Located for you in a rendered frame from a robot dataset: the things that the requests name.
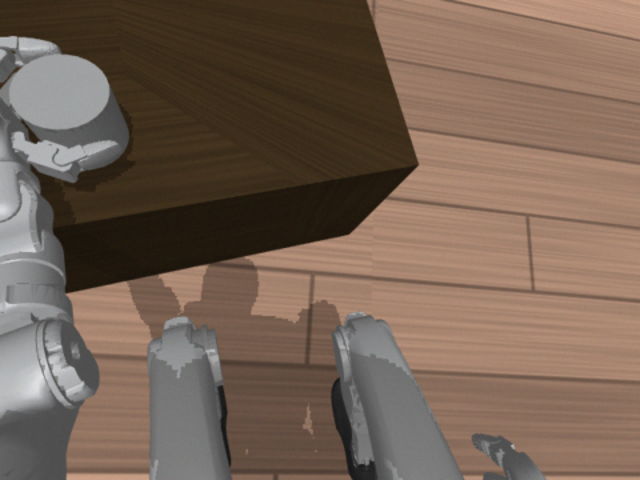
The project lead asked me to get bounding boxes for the right robot foot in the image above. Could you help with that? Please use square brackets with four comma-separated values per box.
[331, 377, 378, 480]

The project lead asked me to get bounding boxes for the left robot hand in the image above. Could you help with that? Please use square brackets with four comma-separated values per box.
[0, 36, 122, 183]

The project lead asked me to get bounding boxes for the can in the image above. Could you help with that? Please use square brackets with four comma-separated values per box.
[9, 54, 129, 169]

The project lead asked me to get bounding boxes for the left robot arm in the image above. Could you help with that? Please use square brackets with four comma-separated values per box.
[0, 160, 100, 480]

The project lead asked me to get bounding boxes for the right robot hand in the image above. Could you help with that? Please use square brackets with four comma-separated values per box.
[472, 433, 547, 480]

